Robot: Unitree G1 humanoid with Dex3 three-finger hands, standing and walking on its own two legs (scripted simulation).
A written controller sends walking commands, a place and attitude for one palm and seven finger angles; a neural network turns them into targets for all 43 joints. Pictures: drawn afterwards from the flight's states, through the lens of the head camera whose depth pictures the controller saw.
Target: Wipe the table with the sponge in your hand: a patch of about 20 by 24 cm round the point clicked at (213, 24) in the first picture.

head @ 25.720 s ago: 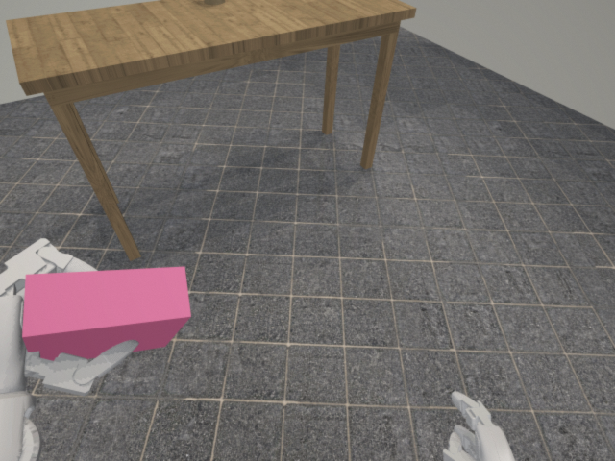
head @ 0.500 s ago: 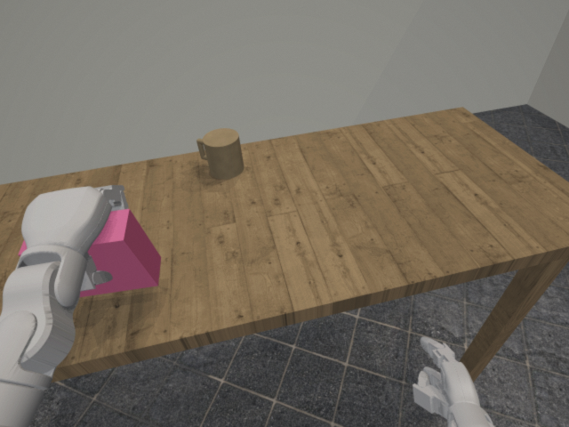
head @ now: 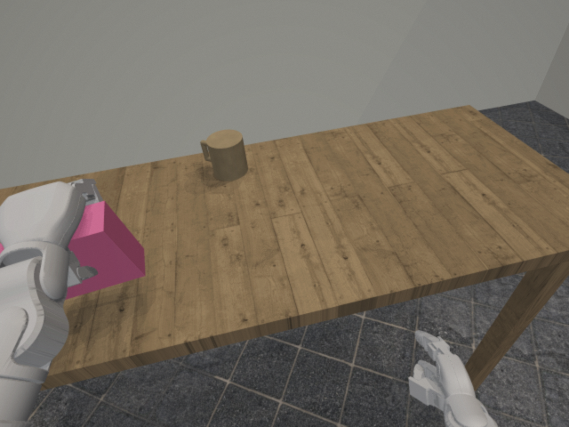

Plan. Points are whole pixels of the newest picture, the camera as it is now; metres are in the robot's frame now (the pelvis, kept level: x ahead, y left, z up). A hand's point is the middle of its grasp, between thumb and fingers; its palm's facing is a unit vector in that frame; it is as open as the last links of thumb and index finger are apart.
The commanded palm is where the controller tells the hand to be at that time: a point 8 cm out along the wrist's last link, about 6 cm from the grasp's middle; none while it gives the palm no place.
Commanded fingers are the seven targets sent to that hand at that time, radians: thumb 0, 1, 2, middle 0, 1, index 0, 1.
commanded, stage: move the sponge above the wiping area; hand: left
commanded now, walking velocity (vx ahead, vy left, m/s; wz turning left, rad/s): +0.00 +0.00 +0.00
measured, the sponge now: (89, 261) +0.26 +0.34 +0.12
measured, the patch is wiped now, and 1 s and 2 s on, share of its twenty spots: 0.05 0.05 0.05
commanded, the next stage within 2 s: lower the sponge onto the table in 1.40 s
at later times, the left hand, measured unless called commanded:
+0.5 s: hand (94, 247) +0.26 +0.31 +0.15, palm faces +0.12 -0.07 -0.99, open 9.5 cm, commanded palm +0.22 +0.29 +0.22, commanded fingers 0.00 0.10 1.30 -1.20 -1.60 -1.20 -1.60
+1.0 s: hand (114, 268) +0.25 +0.29 +0.12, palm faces -0.07 -0.06 -1.00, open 9.5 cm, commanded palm +0.22 +0.29 +0.22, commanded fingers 0.00 0.10 1.30 -1.20 -1.60 -1.20 -1.60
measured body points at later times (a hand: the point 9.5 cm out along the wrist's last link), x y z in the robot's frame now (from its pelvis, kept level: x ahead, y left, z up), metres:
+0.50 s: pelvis +0.00 +0.00 +0.00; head -0.02 -0.04 +0.45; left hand +0.25 +0.31 +0.21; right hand +0.25 -0.18 -0.08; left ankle +0.06 +0.11 -0.74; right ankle -0.01 -0.10 -0.74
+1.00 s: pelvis +0.00 -0.01 +0.00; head -0.02 -0.06 +0.44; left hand +0.25 +0.29 +0.18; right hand +0.25 -0.21 -0.08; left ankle +0.06 +0.11 -0.74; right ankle -0.01 -0.10 -0.74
